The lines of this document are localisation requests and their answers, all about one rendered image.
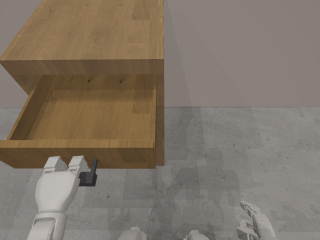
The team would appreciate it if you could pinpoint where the handle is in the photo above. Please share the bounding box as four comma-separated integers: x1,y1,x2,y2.
78,158,98,187

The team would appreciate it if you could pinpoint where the left robot hand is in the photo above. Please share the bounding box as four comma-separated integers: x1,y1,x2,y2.
35,155,89,213

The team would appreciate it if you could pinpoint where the robot left shin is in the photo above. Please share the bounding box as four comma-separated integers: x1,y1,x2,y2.
130,227,140,231

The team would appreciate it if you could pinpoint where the drawer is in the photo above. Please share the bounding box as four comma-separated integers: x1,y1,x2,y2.
0,74,158,169

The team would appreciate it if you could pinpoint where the robot left forearm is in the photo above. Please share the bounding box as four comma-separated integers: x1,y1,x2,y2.
27,211,68,240

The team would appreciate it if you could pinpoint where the cabinet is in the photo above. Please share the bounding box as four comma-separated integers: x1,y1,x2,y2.
0,0,165,166

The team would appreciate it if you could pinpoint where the right robot hand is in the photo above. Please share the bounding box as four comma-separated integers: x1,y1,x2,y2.
237,201,277,240

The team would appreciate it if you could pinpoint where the robot left thigh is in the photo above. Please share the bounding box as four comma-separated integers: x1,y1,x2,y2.
118,229,147,240

